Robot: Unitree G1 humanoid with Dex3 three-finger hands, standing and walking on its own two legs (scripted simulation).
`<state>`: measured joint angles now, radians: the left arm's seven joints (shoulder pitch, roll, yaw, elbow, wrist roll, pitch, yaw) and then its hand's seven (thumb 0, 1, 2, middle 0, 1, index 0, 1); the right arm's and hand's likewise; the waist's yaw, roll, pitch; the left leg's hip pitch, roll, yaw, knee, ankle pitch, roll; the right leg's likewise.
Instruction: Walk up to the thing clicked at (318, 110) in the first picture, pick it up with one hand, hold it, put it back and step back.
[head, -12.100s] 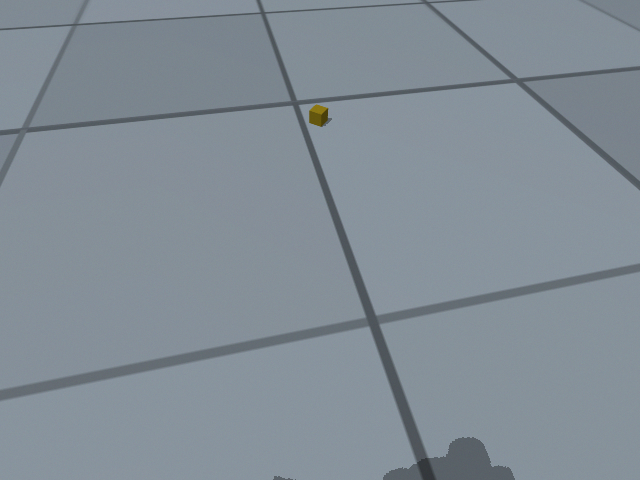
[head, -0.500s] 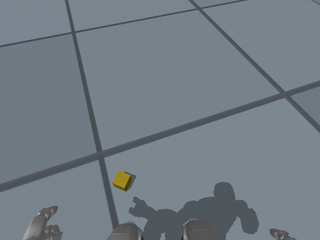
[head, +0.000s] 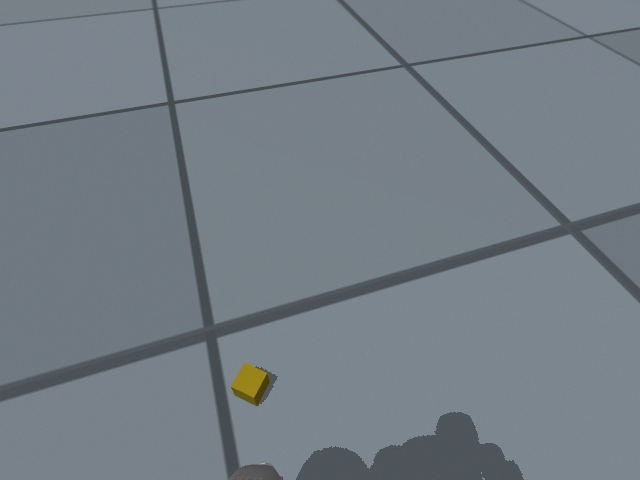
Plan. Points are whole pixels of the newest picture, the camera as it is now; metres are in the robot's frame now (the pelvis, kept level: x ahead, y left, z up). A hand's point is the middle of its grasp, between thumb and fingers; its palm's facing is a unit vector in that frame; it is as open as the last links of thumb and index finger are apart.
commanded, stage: walk up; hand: left
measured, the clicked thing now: (250, 384) +0.47 +0.22 -0.73
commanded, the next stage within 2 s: stand in 0.32 s
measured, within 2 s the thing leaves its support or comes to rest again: neither
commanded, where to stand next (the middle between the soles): +0.08 -0.01 m, yaw +0 degrees
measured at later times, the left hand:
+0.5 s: hand out of the picture +0.09 +0.24 -0.14, palm faces -0.04 -0.93 -0.37, open 7.4 cm
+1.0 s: hand (153, 477) +0.15 +0.23 -0.14, palm faces -0.05 -0.94 -0.34, open 7.4 cm
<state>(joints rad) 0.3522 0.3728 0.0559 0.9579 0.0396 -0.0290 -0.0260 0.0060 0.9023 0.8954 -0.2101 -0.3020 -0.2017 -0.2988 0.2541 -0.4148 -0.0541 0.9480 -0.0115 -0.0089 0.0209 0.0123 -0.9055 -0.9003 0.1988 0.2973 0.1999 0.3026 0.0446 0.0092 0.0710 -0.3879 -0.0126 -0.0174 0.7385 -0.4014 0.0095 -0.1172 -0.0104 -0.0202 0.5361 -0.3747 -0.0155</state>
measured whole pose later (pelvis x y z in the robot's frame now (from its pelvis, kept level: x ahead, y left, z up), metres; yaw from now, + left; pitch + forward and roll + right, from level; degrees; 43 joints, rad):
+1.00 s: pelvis +0.04 -0.02 +0.01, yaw -1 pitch -3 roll +0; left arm 0.07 0.36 0.00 1.12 0.01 -0.01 -0.01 0.00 0.91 0.90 -0.21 -0.30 -0.20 -0.30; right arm 0.08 -0.35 -0.01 1.14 0.00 -0.02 0.01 0.01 -0.91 -0.90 0.20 0.30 0.20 0.30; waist -0.01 0.00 0.05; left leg -0.15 0.03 0.00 0.36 -0.16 -0.02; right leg -0.10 -0.02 0.02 0.36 -0.20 0.02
